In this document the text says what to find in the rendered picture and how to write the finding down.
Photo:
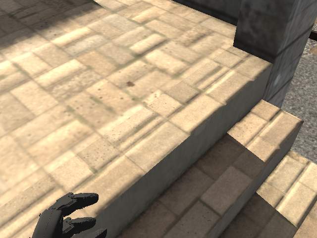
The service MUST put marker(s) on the stairs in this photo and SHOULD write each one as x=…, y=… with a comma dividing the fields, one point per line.
x=234, y=177

